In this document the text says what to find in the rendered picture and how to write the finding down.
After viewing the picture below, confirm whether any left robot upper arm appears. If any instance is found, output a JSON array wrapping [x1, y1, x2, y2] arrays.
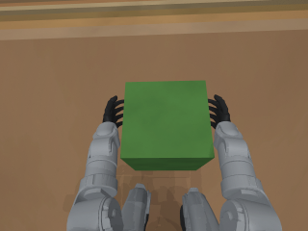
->
[[67, 196, 124, 231]]

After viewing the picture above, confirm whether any right robot forearm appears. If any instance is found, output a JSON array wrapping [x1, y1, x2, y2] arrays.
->
[[213, 121, 282, 230]]

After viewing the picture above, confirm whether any right robot upper arm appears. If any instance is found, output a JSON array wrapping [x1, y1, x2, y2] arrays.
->
[[218, 197, 282, 231]]

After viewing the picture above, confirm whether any right robot thigh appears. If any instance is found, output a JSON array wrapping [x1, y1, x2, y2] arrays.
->
[[182, 192, 219, 231]]

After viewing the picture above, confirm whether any left robot thigh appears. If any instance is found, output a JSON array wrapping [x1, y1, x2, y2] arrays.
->
[[121, 187, 152, 231]]

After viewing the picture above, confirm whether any robot thigh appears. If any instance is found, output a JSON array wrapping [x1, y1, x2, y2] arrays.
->
[[121, 187, 152, 231], [182, 192, 219, 231]]

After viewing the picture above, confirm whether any left robot forearm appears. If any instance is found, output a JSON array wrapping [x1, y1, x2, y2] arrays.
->
[[66, 121, 120, 231]]

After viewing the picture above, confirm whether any right robot hand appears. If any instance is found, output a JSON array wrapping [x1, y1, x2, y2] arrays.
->
[[208, 94, 231, 129]]

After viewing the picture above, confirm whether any carton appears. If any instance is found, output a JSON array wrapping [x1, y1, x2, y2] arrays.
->
[[120, 80, 215, 171]]

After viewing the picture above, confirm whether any left robot hand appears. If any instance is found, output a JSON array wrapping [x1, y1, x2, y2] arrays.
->
[[102, 96, 124, 128]]

